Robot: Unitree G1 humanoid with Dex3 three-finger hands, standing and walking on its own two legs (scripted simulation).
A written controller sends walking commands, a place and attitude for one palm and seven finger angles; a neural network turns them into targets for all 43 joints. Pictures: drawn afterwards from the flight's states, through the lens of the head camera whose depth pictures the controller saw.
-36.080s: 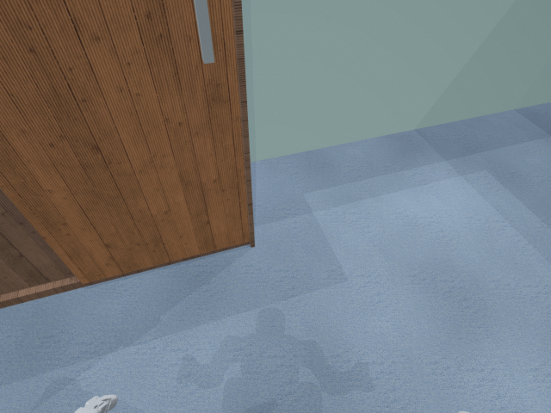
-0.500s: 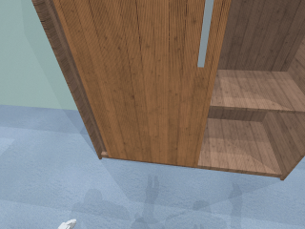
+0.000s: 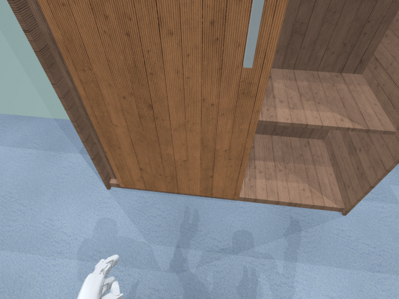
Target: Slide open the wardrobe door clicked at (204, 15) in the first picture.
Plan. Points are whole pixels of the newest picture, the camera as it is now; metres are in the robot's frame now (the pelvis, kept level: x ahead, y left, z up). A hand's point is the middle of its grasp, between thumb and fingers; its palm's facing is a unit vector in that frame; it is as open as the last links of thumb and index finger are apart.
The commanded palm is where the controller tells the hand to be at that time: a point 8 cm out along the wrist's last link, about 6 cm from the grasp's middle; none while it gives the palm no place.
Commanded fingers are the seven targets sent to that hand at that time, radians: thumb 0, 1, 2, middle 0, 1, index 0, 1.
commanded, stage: stop stepping back and stand still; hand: right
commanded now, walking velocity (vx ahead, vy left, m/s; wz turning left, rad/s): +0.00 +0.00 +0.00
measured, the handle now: (256, 7) +0.72 -0.11 +0.26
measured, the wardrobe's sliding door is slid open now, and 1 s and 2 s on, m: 0.58 0.58 0.58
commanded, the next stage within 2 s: let the arm hang, fingers relaxed in 0.44 s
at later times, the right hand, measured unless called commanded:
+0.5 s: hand out of the picture +0.24 -0.29 +0.14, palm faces +0.39 +0.80 -0.47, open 7.4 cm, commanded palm +0.17 -0.32 +0.19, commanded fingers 0.00 -0.90 -0.90 0.20 0.30 0.20 0.30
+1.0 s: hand out of the picture +0.00 -0.22 -0.17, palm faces -0.02 +0.98 -0.20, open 7.2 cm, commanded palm none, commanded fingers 0.00 -0.90 -0.90 0.20 0.30 0.20 0.30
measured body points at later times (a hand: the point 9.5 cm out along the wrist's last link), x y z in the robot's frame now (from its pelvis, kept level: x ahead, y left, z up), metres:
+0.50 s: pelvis +0.03 -0.02 +0.01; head +0.05 -0.03 +0.46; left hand +0.20 +0.21 -0.07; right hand +0.21 -0.33 +0.17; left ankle +0.00 +0.08 -0.73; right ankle +0.02 -0.12 -0.73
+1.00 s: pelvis -0.01 -0.02 +0.01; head +0.03 -0.03 +0.46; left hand +0.03 +0.25 -0.13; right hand +0.01 -0.27 -0.15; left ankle +0.00 +0.08 -0.73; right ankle +0.02 -0.12 -0.73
